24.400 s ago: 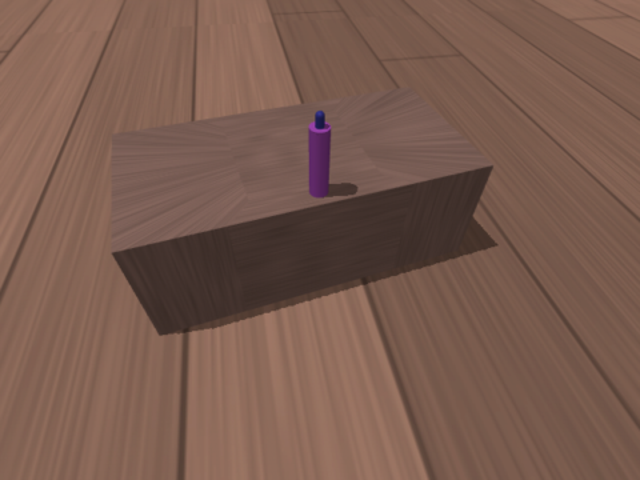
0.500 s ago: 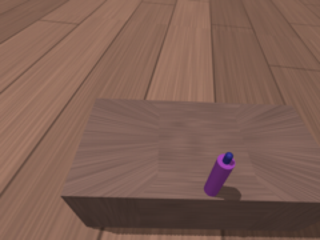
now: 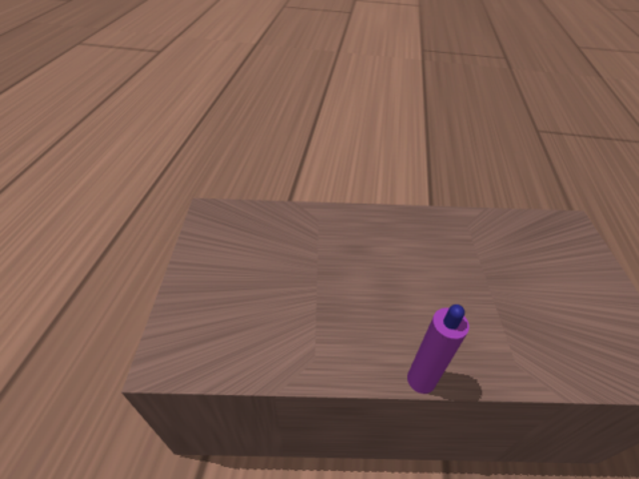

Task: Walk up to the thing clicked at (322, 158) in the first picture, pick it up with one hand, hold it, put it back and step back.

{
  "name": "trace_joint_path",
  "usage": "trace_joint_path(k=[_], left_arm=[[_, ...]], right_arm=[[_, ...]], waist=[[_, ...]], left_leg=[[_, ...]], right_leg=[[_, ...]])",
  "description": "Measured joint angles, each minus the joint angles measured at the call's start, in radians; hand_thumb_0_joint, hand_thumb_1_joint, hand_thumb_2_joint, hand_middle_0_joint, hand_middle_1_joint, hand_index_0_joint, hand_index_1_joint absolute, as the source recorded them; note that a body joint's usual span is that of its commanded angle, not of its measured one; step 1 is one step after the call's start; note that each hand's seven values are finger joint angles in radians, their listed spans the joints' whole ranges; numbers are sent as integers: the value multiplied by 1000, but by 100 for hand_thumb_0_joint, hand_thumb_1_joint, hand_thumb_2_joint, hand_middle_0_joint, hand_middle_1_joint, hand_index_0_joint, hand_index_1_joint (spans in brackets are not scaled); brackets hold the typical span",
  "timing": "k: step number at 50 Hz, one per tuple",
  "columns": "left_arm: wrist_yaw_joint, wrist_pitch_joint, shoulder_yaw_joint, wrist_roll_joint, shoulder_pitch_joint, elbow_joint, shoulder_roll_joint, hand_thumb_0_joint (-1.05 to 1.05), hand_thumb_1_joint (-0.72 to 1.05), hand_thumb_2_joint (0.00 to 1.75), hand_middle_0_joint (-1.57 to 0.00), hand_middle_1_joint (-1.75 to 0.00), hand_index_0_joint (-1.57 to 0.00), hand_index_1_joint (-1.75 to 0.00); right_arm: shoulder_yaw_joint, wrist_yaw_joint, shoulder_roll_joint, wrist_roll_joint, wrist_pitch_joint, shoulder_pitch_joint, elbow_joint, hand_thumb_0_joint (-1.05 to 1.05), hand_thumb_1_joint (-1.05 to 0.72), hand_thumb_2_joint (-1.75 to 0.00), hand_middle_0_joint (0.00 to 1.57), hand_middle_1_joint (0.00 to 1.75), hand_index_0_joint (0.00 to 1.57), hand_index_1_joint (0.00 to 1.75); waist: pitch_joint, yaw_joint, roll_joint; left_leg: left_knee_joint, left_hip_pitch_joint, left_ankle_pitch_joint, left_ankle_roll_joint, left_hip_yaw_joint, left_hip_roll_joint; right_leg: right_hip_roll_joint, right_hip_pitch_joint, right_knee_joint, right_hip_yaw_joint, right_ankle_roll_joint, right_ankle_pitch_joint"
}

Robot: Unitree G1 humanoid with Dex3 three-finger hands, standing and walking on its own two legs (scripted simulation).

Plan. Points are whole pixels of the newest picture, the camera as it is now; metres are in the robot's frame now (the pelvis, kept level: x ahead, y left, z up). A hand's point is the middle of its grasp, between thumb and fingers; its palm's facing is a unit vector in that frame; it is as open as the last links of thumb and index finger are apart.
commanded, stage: stand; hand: right
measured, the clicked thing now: (437, 348) +0.41 -0.22 -0.19
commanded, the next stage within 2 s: step back in 1.86 s
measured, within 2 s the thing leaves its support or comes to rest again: neither
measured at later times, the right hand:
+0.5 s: hand out of the picture +0.06 -0.26 -0.16, palm faces -0.04 +0.93 -0.35, open 7.3 cm
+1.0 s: hand out of the picture +0.07 -0.26 -0.16, palm faces -0.04 +0.94 -0.35, open 7.3 cm
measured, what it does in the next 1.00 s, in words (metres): stands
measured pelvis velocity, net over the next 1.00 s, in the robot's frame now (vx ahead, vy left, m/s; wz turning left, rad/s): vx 0.00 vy -0.01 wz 0.00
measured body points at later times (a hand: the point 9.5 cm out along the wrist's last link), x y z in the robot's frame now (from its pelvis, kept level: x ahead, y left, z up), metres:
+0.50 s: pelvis +0.00 +0.00 +0.00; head +0.01 +0.00 +0.45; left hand +0.07 +0.29 -0.14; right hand +0.07 -0.30 -0.13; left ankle -0.01 +0.12 -0.75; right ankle +0.00 -0.14 -0.75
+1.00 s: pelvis +0.00 -0.01 +0.00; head +0.01 +0.00 +0.45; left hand +0.07 +0.29 -0.14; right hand +0.07 -0.31 -0.13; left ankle -0.01 +0.12 -0.75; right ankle +0.00 -0.14 -0.75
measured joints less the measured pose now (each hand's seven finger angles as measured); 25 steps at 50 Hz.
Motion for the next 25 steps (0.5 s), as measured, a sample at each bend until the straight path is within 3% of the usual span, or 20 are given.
trace_joint_path(k=[25], left_arm=[[-2,-3,-2,-2,9,-2,1,0,90,90,-20,-30,-20,-30]], right_arm=[[-1,3,-1,0,-2,7,1,0,-91,-90,20,30,21,30]], waist=[[2,-1,2]], left_leg=[[-7,1,3,-3,-3,1]], right_leg=[[1,-2,4,-3,-3,-3]])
